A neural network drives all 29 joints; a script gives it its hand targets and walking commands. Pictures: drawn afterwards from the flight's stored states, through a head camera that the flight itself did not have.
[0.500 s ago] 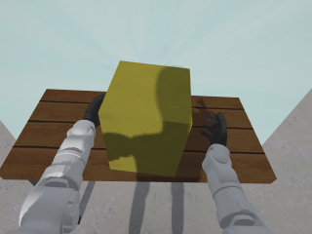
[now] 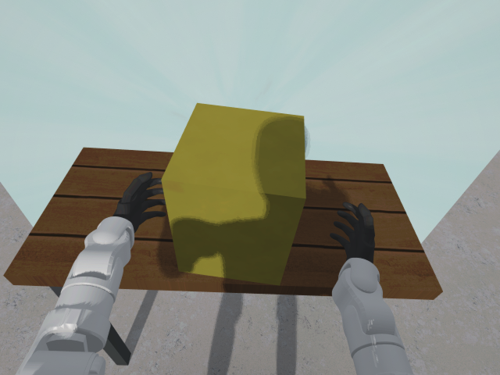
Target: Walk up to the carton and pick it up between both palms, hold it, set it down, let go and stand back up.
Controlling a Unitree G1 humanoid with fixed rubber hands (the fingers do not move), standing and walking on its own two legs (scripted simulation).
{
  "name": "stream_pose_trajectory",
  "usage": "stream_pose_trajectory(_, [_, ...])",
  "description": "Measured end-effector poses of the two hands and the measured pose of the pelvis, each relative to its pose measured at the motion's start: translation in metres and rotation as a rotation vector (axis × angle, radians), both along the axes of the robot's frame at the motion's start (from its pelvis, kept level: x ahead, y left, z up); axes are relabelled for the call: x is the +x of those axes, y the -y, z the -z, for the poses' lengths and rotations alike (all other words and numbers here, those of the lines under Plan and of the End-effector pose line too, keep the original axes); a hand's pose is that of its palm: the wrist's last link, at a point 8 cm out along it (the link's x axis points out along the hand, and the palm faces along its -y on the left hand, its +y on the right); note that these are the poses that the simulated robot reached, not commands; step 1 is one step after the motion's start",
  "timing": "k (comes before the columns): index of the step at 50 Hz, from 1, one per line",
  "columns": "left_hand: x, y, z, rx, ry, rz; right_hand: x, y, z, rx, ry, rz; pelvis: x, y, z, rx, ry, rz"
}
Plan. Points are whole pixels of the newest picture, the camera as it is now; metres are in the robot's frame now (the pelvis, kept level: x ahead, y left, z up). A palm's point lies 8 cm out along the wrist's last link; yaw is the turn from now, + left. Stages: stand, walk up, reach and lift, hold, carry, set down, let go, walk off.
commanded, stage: set down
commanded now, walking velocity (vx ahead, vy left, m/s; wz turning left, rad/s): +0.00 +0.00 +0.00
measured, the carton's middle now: (239, 196) +0.44 +0.01 +0.05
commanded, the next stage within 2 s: none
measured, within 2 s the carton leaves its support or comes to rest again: neither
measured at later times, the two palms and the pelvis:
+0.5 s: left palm (85, 271) +0.28 +0.24 +0.06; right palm (374, 299) +0.23 -0.18 +0.07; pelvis +0.01 +0.00 +0.00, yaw +0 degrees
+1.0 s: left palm (68, 306) +0.23 +0.25 +0.05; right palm (376, 329) +0.20 -0.18 +0.05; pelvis +0.02 +0.00 +0.00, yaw +0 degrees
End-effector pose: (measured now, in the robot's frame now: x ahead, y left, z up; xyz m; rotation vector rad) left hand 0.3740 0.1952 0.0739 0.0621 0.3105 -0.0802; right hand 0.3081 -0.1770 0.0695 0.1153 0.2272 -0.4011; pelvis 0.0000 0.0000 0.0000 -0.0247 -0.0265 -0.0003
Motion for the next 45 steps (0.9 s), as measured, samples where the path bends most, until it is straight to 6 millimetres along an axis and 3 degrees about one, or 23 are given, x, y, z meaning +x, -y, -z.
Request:
stream_pose_trajectory(20, [-0.080,-0.038,0.012,0.032,-0.012,-0.025,-0.063,0.001,0.007,0.001,-0.058,0.003,0.014,0.000,-0.001,0.000,0.040,0.001])
stream_pose_trajectory(30, [-0.106,-0.043,0.009,0.051,-0.007,-0.016,-0.084,0.004,0.002,0.003,-0.090,0.011,0.014,0.000,-0.001,0.000,0.044,0.001])
stream_pose_trajectory(39, [-0.136,-0.047,0.018,0.068,-0.062,-0.031,-0.110,0.005,0.012,0.022,-0.155,0.018,0.015,0.000,-0.001,0.000,0.046,0.001])
stream_pose_trajectory(45, [-0.145,-0.051,0.021,0.077,-0.073,-0.048,-0.113,0.004,0.019,0.032,-0.183,-0.001,0.016,0.000,-0.001,0.000,0.045,0.001])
